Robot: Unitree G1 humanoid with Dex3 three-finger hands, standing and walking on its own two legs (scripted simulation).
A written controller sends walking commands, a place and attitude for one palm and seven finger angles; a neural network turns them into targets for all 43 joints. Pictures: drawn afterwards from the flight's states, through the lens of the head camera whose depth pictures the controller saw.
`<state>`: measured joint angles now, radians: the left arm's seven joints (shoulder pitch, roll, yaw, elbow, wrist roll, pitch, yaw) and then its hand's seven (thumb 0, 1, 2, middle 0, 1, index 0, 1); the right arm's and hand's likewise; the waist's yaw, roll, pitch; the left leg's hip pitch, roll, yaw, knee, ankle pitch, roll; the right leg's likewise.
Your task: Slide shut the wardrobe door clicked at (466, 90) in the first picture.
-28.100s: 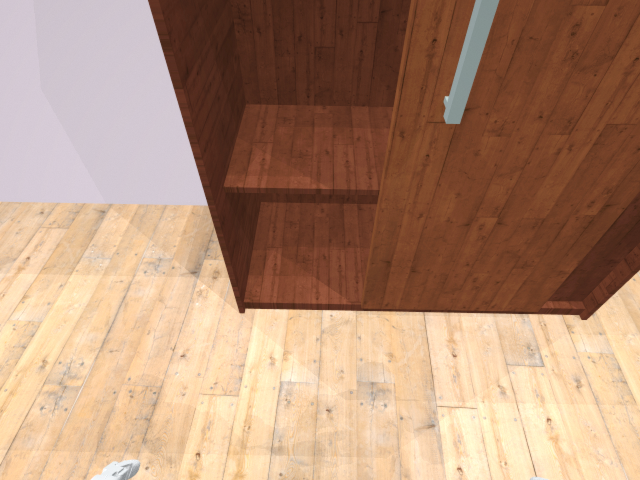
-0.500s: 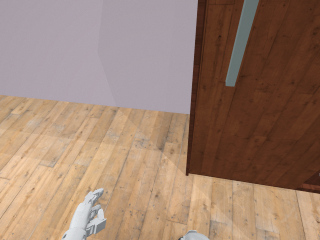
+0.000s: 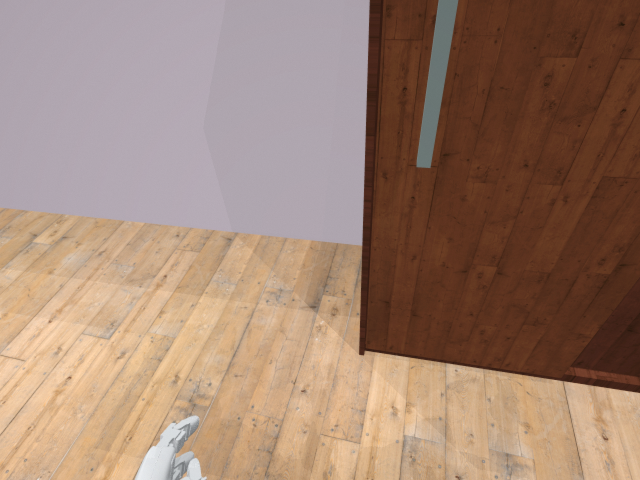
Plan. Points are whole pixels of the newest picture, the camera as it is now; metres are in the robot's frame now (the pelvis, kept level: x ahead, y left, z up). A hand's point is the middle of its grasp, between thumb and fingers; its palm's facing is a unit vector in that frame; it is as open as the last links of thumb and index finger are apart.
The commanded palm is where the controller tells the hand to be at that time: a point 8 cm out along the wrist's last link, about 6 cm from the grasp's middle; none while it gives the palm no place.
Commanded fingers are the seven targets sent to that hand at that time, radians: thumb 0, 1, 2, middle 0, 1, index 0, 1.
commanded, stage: stop stepping back and stand still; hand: right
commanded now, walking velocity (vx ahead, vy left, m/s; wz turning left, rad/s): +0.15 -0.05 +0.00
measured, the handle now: (435, 77) +0.69 -0.17 +0.22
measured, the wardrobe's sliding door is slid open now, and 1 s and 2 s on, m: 0.00 0.00 0.00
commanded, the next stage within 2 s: let the arm hang, fingers relaxed in 1.26 s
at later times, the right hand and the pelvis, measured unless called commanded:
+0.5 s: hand out of the picture +0.14 -0.32 +0.19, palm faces +0.50 +0.72 -0.49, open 7.4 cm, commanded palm +0.08 -0.35 +0.17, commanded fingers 0.00 -0.90 -0.90 0.20 0.30 0.20 0.30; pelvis -0.05 -0.04 -0.01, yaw -2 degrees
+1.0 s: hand out of the picture +0.18 -0.34 +0.16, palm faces +0.47 +0.74 -0.49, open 7.4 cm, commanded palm +0.11 -0.37 +0.17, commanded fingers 0.00 -0.90 -0.90 0.20 0.30 0.20 0.30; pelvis -0.01 -0.06 -0.01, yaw -3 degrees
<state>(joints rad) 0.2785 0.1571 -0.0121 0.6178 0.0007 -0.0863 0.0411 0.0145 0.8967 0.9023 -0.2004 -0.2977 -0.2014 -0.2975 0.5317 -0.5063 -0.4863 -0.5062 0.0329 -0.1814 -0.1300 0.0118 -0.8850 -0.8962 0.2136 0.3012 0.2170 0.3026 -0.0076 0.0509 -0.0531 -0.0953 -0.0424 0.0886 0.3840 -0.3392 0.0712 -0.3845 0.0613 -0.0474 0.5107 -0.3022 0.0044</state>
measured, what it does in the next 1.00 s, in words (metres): steps on the spot: right foot, then left foot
